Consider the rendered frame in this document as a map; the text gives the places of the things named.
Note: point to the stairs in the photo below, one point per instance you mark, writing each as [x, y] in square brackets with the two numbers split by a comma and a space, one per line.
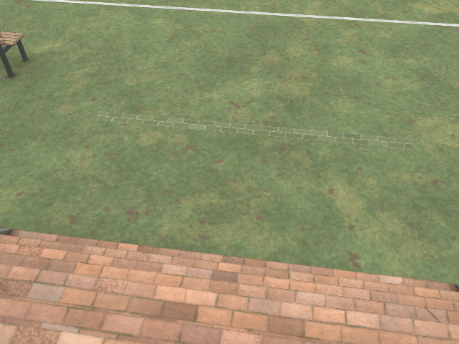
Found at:
[57, 289]

